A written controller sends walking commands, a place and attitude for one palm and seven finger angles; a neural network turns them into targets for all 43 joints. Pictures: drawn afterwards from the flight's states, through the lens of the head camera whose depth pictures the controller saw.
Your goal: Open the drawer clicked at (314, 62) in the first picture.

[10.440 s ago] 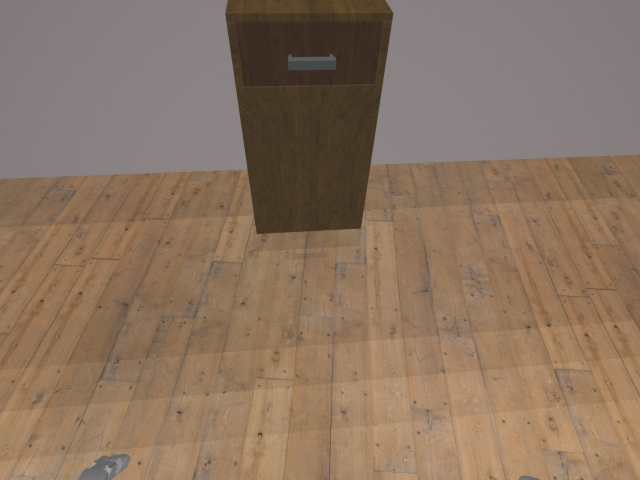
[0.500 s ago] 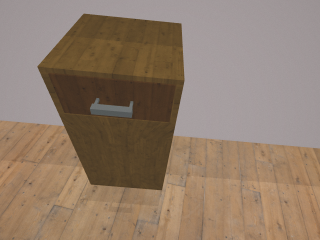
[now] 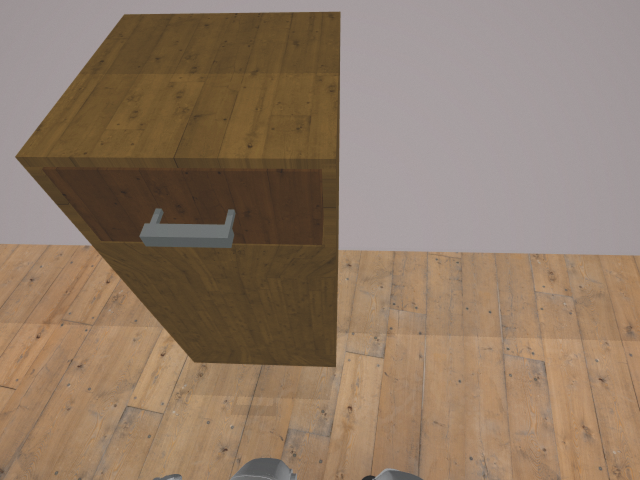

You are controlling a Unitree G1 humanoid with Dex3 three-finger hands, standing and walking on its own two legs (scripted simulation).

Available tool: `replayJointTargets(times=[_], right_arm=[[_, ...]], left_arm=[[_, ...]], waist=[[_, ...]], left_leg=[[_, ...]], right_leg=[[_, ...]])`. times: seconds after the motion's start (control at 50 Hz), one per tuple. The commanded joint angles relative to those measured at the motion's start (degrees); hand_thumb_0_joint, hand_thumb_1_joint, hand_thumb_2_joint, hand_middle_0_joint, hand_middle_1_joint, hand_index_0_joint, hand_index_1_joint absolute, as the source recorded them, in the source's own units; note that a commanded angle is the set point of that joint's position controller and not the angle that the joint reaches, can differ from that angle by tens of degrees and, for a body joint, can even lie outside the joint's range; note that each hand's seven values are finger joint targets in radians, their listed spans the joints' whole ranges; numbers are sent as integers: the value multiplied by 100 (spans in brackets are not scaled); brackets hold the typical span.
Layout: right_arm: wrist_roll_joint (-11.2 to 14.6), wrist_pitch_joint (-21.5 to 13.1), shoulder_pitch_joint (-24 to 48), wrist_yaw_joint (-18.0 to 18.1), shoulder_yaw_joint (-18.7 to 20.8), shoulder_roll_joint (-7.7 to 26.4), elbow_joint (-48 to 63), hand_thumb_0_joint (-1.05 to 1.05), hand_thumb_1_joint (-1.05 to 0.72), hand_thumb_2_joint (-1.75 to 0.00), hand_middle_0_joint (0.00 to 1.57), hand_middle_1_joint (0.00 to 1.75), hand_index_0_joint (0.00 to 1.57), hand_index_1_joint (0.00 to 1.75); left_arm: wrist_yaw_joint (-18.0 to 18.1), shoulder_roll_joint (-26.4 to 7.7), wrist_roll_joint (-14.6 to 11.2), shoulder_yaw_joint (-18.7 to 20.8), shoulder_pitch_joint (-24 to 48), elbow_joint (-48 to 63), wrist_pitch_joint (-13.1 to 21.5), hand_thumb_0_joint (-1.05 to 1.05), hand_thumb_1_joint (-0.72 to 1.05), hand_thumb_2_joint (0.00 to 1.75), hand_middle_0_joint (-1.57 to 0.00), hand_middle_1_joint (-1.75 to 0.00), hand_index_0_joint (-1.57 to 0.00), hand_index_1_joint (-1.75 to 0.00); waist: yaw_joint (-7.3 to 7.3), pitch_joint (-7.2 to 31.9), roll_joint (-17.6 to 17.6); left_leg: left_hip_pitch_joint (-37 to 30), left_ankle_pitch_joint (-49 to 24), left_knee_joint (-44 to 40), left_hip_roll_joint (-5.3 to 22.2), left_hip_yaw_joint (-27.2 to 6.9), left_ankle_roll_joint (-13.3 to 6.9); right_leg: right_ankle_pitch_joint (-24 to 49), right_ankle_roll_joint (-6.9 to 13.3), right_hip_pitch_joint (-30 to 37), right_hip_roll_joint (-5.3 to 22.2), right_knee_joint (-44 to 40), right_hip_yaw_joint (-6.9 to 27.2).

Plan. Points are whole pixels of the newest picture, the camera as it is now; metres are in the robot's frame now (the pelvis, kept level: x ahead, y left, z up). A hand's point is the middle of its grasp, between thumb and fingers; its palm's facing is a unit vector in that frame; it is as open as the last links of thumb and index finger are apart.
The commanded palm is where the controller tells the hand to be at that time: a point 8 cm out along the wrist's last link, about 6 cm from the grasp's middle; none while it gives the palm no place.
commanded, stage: come to a stop and stand still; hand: left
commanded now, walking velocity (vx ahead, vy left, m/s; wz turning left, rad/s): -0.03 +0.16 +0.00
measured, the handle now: (191, 225) +0.47 +0.24 -0.01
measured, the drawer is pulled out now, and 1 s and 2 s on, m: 0.00 0.00 0.00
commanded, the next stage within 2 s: look again from close up in 0.52 s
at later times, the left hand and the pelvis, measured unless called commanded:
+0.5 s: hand out of the picture -0.06 +0.20 -0.16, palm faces +0.06 -0.98 -0.18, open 7.4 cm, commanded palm none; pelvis -0.05 +0.02 +0.01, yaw +0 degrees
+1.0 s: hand out of the picture -0.01 +0.14 -0.17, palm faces +0.02 -0.98 -0.21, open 7.3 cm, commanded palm none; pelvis -0.03 -0.03 +0.00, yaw -2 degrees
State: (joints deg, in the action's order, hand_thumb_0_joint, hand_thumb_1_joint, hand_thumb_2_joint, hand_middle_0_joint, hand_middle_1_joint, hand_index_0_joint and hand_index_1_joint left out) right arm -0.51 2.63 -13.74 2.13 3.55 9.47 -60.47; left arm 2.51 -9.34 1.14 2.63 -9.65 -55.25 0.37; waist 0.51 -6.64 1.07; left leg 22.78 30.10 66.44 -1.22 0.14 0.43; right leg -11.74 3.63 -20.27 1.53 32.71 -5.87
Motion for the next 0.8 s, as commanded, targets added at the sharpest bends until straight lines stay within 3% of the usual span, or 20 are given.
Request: replayJointTargets(times=[0.0,0.12,0.18,0.2,0.22,0.24,0.26,0.3,0.32,0.38,0.44,0.5,0.54,0.58,0.6,0.62,0.64,0.7,0.74,0.78], right_arm=[[-32,45,-628,-125,-46,96,199,0,-90,-90,20,30,20,30],[-40,-65,-438,-192,-66,185,435,0,-90,-90,20,30,20,30],[-33,-132,-1362,-184,-99,124,197,0,-90,-90,20,30,20,30],[-56,-160,-1574,-153,-105,252,124,0,-90,-90,20,30,20,30],[-152,-195,-1511,-128,-56,589,192,0,-90,-90,20,30,20,30],[-176,-202,-1001,-80,-30,843,471,0,-90,-90,20,30,20,30],[-210,-191,-519,-54,-68,947,639,0,-90,-90,20,30,20,30],[-158,-294,0,-46,-160,687,648,0,-90,-90,20,30,20,30],[-127,-358,-25,-43,-163,672,669,0,-90,-90,20,30,20,30],[-109,-465,-661,-6,-167,623,428,0,-90,-90,20,30,20,30],[-139,-499,-1283,24,-164,523,173,0,-90,-90,20,30,20,30],[-187,-481,-1419,34,-165,541,41,0,-90,-90,20,30,20,30],[-151,-440,-1354,24,-175,563,-18,0,-90,-90,20,30,20,30],[-62,-423,-1287,2,-209,399,-99,0,-90,-90,20,30,20,30],[41,-492,99,-92,-178,589,349,0,-90,-90,20,30,20,30],[-26,-350,-206,-192,-238,130,571,0,-90,-90,20,30,20,30],[-122,-266,-555,-267,-248,101,482,0,-90,-90,20,30,20,30],[-80,-326,-836,-251,-251,81,258,0,-90,-90,20,30,20,30],[-32,-382,-679,-189,-313,-57,279,0,-90,-90,20,30,20,30],[-6,-420,-674,-118,-349,-97,189,0,-90,-90,20,30,20,30]], left_arm=[[52,-888,39,194,-528,245,-7,0,90,90,-20,-30,-20,-30],[-24,-1110,107,279,-551,281,-96,0,90,90,-20,-30,-20,-30],[-41,-1033,63,258,-224,338,-193,0,90,90,-20,-30,-20,-30],[-64,-811,29,187,-241,326,-225,0,90,90,-20,-30,-20,-30],[-95,-415,-32,103,-355,384,-252,0,90,90,-20,-30,-20,-30],[-103,-251,-37,54,-460,432,-243,0,90,90,-20,-30,-20,-30],[-149,-336,-34,103,-371,442,-234,0,90,90,-20,-30,-20,-30],[-230,-309,77,136,-819,107,-228,0,90,90,-20,-30,-20,-30],[-257,-244,85,121,-1052,3,-204,0,90,90,-20,-30,-20,-30],[-287,-215,74,90,-1055,-89,-96,0,90,90,-20,-30,-20,-30],[-292,-201,67,45,-667,10,-27,0,90,90,-20,-30,-20,-30],[-265,-11,22,-49,-585,-10,10,0,90,90,-20,-30,-20,-30],[-236,66,-22,-86,-904,-201,46,0,90,90,-20,-30,-20,-30],[-182,30,-22,-86,-1458,-487,107,0,90,90,-20,-30,-20,-30],[105,-422,49,-137,-2057,-844,185,0,90,90,-20,-30,-20,-30],[67,-583,20,-225,-1712,-587,243,0,90,90,-20,-30,-20,-30],[-9,-620,2,-235,-1352,-433,264,0,90,90,-20,-30,-20,-30],[61,-453,-31,-151,-1156,-392,424,0,90,90,-20,-30,-20,-30],[80,-426,7,-142,-1161,-388,415,0,90,90,-20,-30,-20,-30],[60,-444,-2,-179,-1201,-447,358,0,90,90,-20,-30,-20,-30]], waist=[[-64,997,-927],[-206,813,-899],[242,780,-897],[308,663,-327],[260,399,1105],[94,-102,1889],[-45,-442,1344],[-383,-196,818],[-387,-70,577],[-117,214,312],[205,220,437],[278,390,620],[139,544,604],[-123,850,123],[-650,-158,-720],[-153,-200,-1361],[60,-20,-762],[187,870,-672],[85,1058,-451],[43,1028,-600]], left_leg=[[-7,-395,-488,93,36,159],[-451,-501,-2162,89,257,33],[-2003,-1186,-3851,-55,489,-107],[-2181,-931,-4412,177,195,-152],[-1505,592,-5429,1162,-1359,-474],[-337,1318,-6269,2026,-2321,-825],[636,1468,-6525,2206,-2325,-1198],[634,745,-6256,1602,-1632,-914],[387,362,-6127,1481,-1334,-892],[-854,-341,-5790,1369,-1112,-941],[-1527,-830,-5663,1555,-1339,-1109],[-1568,-1775,-5388,1643,-1282,-1183],[-1268,-2172,-5064,1459,-1086,-1057],[-627,-1734,-4488,1069,-632,-669],[-49,-1223,-3363,682,148,-132],[56,-450,-2440,330,215,-57],[5,-703,-2116,330,283,-72],[262,-954,-1519,389,103,-148],[4,-604,-2299,400,246,-136],[-482,-889,-3076,229,324,-102]], right_leg=[[2488,764,539,1543,-1304,1204],[-753,711,207,1495,-1920,1731],[-2040,188,-863,1049,-1844,1345],[-2241,-35,-1155,705,-1278,1044],[-2079,-289,-1365,104,-74,543],[-1597,-354,-1262,-210,1024,290],[-1221,-286,-923,-52,1777,661],[-595,-283,-612,-197,2846,719],[-453,-306,-692,-185,3141,672],[-463,-323,-1319,-138,3201,544],[-866,-319,-1517,24,2365,442],[-1543,-295,-742,43,1008,359],[-1436,-279,122,-113,-48,249],[-253,-265,1442,43,-1160,493],[762,-345,640,467,-1657,1147],[-1236,-99,-108,1114,-2315,2030],[-1541,186,-25,1193,-2291,2043],[1354,540,1183,1136,-1662,1783],[3161,699,1648,1131,-1182,1467],[3626,586,1656,915,-941,1279]])
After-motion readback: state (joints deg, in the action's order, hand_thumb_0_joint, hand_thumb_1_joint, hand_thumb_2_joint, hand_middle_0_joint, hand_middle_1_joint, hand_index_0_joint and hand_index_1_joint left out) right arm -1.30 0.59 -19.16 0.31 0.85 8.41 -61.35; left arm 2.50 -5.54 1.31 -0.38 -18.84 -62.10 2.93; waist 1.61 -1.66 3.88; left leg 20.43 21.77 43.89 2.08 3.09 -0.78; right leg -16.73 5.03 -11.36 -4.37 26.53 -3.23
